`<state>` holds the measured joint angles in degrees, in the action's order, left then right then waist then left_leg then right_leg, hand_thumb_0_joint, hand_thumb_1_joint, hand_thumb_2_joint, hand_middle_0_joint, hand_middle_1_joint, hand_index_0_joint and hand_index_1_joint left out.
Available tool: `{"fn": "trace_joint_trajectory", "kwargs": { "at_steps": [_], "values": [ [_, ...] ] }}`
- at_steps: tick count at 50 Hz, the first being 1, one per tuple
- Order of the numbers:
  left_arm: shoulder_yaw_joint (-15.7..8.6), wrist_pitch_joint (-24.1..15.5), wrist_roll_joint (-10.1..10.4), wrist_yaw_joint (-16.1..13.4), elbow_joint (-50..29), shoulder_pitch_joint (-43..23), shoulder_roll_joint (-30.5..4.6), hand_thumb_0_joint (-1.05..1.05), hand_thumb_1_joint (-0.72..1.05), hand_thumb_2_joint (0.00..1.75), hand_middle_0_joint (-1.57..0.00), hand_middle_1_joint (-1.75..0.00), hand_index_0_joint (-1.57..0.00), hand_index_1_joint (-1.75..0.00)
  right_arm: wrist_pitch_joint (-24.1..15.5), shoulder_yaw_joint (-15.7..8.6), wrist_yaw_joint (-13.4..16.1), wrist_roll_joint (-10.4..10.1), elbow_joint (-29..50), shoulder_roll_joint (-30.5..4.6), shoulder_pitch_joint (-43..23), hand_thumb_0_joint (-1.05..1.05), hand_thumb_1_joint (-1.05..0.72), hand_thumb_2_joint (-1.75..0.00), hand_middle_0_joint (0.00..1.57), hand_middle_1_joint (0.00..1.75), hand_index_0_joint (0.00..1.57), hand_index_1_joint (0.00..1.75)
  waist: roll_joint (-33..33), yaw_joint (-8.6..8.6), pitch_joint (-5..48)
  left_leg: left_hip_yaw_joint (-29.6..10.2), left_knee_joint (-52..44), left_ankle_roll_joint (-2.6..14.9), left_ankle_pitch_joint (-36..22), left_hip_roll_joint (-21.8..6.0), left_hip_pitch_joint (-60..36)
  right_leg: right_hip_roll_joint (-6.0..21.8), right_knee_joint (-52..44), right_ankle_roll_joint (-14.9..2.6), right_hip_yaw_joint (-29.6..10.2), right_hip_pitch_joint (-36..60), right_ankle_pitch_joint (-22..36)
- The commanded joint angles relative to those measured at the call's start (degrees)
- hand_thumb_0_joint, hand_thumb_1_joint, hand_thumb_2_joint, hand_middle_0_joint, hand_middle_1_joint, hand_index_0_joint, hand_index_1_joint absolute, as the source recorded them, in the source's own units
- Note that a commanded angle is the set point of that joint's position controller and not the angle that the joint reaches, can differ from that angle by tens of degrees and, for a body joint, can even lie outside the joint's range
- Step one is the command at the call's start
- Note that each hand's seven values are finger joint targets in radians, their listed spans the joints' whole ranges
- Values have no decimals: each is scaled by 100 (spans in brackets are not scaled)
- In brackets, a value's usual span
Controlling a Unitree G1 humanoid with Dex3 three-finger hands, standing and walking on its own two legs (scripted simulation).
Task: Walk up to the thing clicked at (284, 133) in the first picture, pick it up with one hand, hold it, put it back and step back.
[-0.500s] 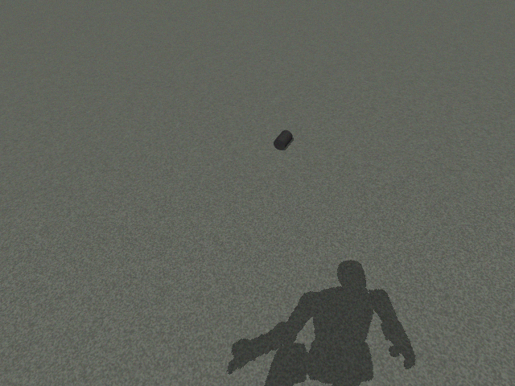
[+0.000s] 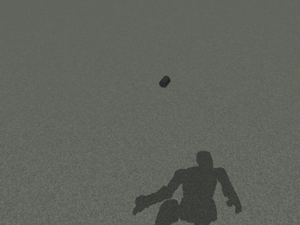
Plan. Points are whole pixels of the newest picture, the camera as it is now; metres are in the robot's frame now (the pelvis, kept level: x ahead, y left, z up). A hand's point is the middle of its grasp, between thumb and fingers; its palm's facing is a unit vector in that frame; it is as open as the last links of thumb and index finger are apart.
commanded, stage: stand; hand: left
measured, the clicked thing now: (164, 81) +1.71 -0.10 -0.74
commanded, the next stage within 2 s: walk up in 0.62 s
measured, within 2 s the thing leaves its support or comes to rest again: neither
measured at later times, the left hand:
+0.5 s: hand out of the picture +0.06 +0.26 -0.15, palm faces -0.01 -0.94 -0.35, open 7.3 cm
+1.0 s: hand out of the picture +0.13 +0.37 -0.18, palm faces +0.25 -0.92 -0.32, open 7.4 cm
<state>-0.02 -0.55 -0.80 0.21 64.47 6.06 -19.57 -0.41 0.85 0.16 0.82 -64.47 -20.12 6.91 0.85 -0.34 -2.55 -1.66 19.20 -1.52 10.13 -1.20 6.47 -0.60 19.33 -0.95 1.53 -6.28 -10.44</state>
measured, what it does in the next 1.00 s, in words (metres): steps on the spot: left foot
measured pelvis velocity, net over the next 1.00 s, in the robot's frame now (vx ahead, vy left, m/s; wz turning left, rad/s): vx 0.08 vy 0.05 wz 0.25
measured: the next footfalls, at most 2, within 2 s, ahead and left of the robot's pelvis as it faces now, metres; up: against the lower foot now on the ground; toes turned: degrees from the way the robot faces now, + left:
left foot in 0.92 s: +0.15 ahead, +0.18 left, +0.00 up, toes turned +21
right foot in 1.38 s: +0.46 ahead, -0.10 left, +0.00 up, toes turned +23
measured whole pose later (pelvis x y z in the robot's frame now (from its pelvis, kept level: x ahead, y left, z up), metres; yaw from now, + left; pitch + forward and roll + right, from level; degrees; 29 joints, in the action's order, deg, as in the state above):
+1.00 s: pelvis +0.08 +0.05 -0.04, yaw +14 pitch -4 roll +2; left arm -8.7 5.0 -4.8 7.3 52.3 6.8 -29.6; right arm -3.9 -6.6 0.5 1.1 -56.0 -28.8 20.5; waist -10.4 0.1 -0.1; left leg 7.1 39.6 1.8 16.2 -0.4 19.6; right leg 3.6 63.6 -2.7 0.4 -19.0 -27.3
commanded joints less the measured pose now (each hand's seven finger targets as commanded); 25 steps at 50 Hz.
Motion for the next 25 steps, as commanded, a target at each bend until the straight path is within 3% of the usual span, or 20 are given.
{"fn": "trace_joint_trajectory", "kwargs": {
  "at_steps": [1,3,8,18,22,25],
  "values": [
    [-218,-147,38,-75,-306,-231,-1247,0,90,90,-20,-30,-20,-30,-137,-233,47,-39,356,-1132,-220,0,-90,-90,20,30,20,30,-129,24,358,-434,-294,253,-787,-601,47,794,-346,-48,-594,123,781],
    [-225,-149,23,-77,-331,-260,-1241,0,90,90,-20,-30,-20,-30,-138,-249,53,-31,364,-1154,-234,0,-90,-90,20,30,20,30,-101,22,460,-400,-224,266,-888,-609,11,818,-333,-47,-601,214,987],
    [-231,-132,32,-76,-339,-252,-1230,0,90,90,-20,-30,-20,-30,-142,-238,62,-28,369,-1173,-269,0,-90,-90,20,30,20,30,-26,-5,338,-427,-319,257,-809,-618,64,796,-340,-37,-582,146,798],
    [-241,-126,28,-60,-304,-233,-1271,0,90,90,-20,-30,-20,-30,-119,-255,41,-28,351,-1160,-233,0,-90,-90,20,30,20,30,-126,17,111,-449,-406,271,-171,-564,126,775,-525,-62,-648,-147,-10],
    [-232,-137,15,-63,-317,-205,-1252,0,90,90,-20,-30,-20,-30,-122,-257,36,-25,347,-1165,-223,0,-90,-90,20,30,20,30,-63,13,199,-452,-377,273,-233,-569,163,784,-506,-46,-651,-46,147],
    [-223,-154,17,-62,-326,-164,-1274,0,90,90,-20,-30,-20,-30,-133,-251,40,-31,358,-1176,-230,0,-90,-90,20,30,20,30,-91,15,385,-443,-312,267,-586,-599,0,811,-424,-40,-633,55,599]
  ]
}}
